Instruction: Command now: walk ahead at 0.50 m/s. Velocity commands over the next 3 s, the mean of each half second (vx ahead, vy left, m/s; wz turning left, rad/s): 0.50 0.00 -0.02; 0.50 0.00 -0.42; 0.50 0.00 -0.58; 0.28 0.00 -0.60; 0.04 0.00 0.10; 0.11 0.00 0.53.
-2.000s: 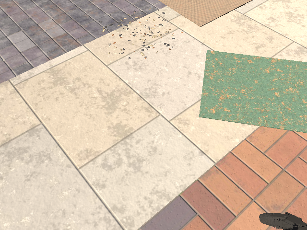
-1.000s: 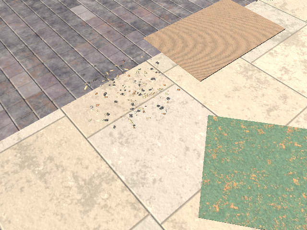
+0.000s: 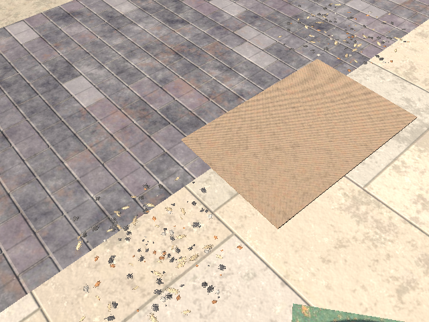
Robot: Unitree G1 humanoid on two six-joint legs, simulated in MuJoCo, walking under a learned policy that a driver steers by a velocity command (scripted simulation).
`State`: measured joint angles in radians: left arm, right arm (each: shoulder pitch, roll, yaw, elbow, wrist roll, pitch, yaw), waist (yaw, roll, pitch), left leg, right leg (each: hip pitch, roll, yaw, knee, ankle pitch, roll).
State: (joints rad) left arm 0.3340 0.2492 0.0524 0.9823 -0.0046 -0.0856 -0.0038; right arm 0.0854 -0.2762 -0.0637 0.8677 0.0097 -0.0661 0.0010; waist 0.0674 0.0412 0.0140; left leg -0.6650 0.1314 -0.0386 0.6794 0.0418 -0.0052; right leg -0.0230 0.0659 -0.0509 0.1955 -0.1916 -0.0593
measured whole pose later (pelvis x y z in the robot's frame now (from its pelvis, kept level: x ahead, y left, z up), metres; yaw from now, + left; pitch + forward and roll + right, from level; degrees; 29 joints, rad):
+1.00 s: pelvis +0.58 -0.02 +0.00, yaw -16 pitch +1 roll +0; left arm 0.31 0.25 0.07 0.86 -0.01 -0.06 0.00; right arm 0.06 -0.29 -0.07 0.83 -0.01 -0.10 -0.01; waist 0.05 0.03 0.03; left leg -0.64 0.10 -0.09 0.80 -0.13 -0.04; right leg -0.17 0.11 0.08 0.32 -0.17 -0.10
